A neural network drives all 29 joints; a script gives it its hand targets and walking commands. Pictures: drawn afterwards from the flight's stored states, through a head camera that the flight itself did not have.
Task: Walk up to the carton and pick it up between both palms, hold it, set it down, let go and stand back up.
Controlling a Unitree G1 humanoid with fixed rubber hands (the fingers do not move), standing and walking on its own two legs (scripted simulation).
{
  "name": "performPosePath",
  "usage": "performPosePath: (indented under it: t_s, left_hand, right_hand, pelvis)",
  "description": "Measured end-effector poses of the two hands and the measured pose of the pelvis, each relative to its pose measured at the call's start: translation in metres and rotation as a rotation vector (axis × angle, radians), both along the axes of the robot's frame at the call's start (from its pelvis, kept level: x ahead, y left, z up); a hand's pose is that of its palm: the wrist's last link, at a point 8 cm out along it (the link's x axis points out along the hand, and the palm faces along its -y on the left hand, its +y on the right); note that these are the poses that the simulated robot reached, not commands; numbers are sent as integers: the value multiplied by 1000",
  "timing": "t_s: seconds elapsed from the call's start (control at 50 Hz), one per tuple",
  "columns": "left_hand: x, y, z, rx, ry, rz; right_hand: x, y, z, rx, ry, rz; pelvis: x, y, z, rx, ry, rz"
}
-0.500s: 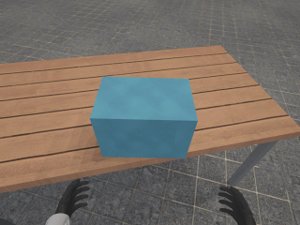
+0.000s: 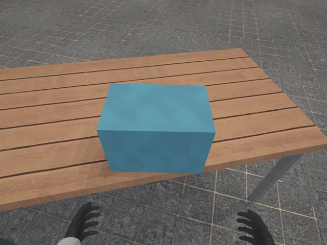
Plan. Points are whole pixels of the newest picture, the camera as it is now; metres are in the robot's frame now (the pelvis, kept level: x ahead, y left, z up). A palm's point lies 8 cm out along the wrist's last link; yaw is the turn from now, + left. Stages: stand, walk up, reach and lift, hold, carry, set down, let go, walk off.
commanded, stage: set down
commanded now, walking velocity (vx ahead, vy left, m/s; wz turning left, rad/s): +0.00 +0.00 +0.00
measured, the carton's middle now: (157, 129) +0.45 +0.05 -0.01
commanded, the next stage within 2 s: let go in 0.22 s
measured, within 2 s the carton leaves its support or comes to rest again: neither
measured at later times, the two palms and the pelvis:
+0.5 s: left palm (78, 243) +0.15 +0.23 -0.08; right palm out of the picture +0.15 -0.22 -0.08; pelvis +0.00 +0.00 +0.00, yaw +0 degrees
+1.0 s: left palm out of the picture +0.14 +0.29 -0.08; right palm out of the picture +0.12 -0.28 -0.09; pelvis +0.00 +0.00 +0.00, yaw +0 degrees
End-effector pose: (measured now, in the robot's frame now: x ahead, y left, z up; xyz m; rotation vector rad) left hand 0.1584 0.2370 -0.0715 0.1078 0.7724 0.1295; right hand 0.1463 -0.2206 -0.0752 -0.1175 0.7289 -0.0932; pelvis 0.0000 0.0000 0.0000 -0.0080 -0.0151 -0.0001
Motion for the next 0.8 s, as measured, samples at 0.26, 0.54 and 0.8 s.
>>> performPosePath:
  t_s: [0.26, 0.54, 0.8]
  left_hand:
    - [-4, -2, -5, 0, 25, 14]
    - [-9, -8, -12, -3, 64, 17]
    - [-10, -3, -11, 42, 55, -9]
  right_hand:
    - [1, -1, -5, -3, 22, 11]
    - [1, -3, -9, -10, 47, 19]
    - [-1, -9, -11, -57, 75, 44]
  pelvis:
    - [0, 0, 0, 0, 0, 0]
    - [0, 0, 0, 0, 0, 0]
    - [0, 0, 0, 0, 0, 0]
